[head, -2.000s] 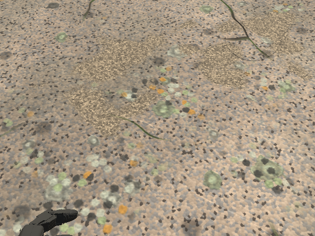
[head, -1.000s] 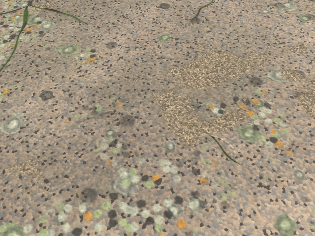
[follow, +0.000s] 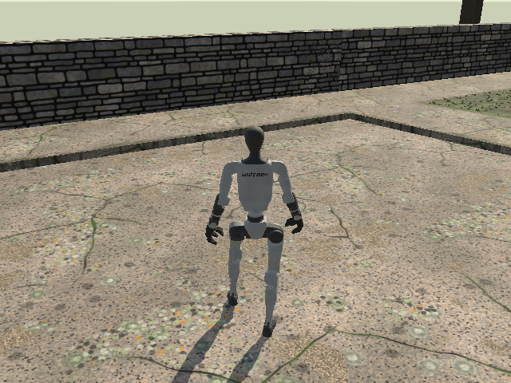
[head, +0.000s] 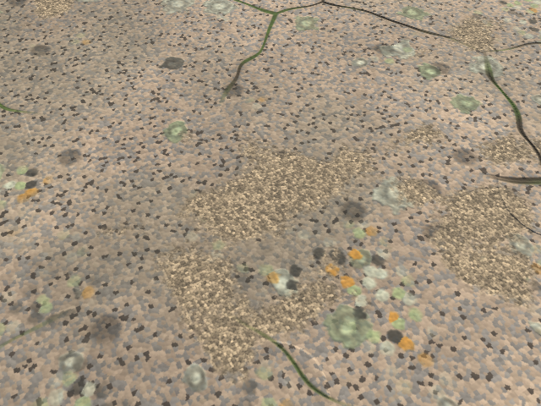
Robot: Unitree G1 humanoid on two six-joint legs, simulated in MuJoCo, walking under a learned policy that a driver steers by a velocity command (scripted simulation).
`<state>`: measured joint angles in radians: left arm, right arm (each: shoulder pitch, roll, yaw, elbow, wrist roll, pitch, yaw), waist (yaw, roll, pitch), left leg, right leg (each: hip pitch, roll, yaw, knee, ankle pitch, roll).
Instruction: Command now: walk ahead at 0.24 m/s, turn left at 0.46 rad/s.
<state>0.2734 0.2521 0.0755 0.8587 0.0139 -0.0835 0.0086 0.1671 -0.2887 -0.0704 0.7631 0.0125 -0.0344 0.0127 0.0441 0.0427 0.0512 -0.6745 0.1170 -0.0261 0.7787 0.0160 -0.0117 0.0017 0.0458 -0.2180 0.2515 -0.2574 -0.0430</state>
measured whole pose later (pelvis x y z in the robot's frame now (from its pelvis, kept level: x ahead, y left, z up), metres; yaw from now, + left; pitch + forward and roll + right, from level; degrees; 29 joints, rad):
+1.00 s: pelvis +0.18 -0.01 +0.00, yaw +28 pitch +1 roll +0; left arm 0.20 0.26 0.04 0.77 -0.01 -0.01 -0.01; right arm 0.15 -0.26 -0.05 0.63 -0.01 0.05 -0.02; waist 0.04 0.00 0.05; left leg -0.22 0.00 -0.05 0.46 -0.25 -0.03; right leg -0.27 -0.03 0.01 0.52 -0.26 0.02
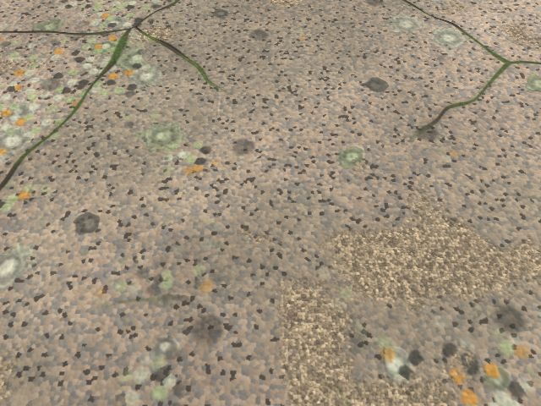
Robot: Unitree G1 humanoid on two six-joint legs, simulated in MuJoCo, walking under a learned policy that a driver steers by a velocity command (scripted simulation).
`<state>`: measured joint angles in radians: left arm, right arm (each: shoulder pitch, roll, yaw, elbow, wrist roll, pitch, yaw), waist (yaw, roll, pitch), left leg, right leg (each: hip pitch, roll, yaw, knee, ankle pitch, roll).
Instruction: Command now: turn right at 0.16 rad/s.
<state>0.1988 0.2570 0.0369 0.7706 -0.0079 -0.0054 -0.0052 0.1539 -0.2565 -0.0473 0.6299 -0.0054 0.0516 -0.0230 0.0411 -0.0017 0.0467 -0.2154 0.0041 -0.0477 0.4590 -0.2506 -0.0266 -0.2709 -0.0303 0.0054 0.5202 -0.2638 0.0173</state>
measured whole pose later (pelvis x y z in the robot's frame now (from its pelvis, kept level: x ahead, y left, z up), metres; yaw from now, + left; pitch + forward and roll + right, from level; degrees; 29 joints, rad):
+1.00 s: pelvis +0.01 +0.00 +0.00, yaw -19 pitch -1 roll +0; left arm 0.16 0.26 0.03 0.68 0.02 0.02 0.02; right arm 0.20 -0.26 -0.04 0.72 0.00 -0.02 0.00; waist 0.00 -0.02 0.04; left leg -0.24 -0.04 -0.12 0.52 -0.26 0.00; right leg -0.25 0.07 0.10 0.51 -0.25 -0.01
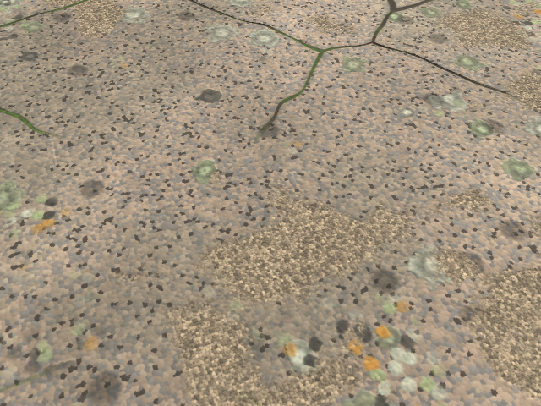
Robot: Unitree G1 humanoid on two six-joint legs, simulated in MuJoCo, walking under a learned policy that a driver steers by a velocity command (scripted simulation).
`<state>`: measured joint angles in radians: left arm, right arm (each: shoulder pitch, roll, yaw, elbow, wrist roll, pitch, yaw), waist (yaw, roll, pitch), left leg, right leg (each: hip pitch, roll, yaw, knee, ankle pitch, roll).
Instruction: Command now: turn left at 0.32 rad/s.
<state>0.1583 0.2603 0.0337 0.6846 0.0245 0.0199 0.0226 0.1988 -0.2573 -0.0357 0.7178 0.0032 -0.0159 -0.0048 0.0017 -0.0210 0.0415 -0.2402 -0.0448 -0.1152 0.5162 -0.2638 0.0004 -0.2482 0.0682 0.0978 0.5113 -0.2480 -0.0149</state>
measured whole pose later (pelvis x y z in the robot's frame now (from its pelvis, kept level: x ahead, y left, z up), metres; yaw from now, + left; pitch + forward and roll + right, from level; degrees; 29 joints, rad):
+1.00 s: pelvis +0.19 +0.09 -0.02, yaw +9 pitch +3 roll +0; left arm 0.09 0.28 0.04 0.66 -0.01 -0.07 -0.07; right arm 0.38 -0.31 -0.05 0.77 0.00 -0.03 -0.03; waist -0.06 -0.02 0.04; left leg 0.09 0.01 0.15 0.42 -0.49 0.01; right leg -0.53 0.01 -0.05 0.54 -0.04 -0.07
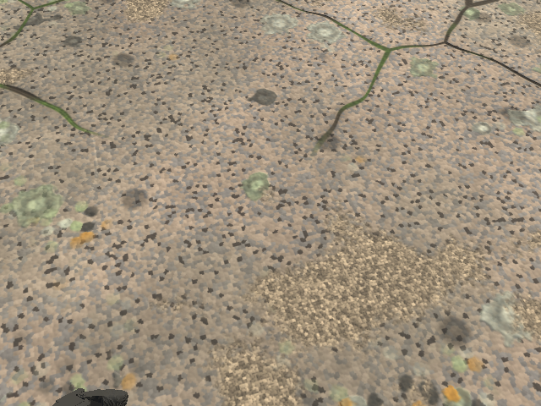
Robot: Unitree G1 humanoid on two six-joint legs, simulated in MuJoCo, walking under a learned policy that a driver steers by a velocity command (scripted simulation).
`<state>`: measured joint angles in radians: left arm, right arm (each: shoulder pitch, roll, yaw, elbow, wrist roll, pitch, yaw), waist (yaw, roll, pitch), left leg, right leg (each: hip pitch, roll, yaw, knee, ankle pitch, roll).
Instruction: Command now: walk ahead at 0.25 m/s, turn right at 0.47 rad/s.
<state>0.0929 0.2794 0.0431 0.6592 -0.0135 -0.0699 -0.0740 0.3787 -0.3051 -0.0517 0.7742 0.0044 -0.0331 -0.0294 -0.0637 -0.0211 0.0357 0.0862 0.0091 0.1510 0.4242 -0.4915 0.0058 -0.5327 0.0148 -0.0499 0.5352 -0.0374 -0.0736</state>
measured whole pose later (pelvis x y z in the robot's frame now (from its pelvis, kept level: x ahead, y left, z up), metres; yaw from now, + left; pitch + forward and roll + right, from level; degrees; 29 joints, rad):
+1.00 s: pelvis +0.16 +0.04 +0.02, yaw -5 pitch +1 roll +0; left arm 0.18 0.28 0.07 0.75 0.00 0.03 0.04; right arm 0.21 -0.34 -0.09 0.64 0.02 0.05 0.00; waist 0.01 0.02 0.05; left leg -0.47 0.00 -0.02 0.93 -0.43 -0.08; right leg -0.16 -0.04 -0.04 0.44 -0.30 0.02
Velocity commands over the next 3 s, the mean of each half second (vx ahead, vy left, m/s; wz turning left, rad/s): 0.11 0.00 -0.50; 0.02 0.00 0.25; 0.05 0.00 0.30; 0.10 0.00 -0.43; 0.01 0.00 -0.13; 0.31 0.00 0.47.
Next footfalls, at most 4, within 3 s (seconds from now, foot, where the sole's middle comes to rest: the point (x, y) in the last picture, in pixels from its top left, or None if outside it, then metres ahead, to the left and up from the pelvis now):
0.44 left None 0.27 0.12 -0.75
0.76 right None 0.14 -0.10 -0.75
1.12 left None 0.22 0.17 -0.75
1.60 right None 0.22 -0.05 -0.75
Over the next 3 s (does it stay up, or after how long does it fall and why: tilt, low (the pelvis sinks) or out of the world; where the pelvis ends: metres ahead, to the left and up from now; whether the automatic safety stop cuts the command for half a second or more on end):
stays up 0.41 0.10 0.03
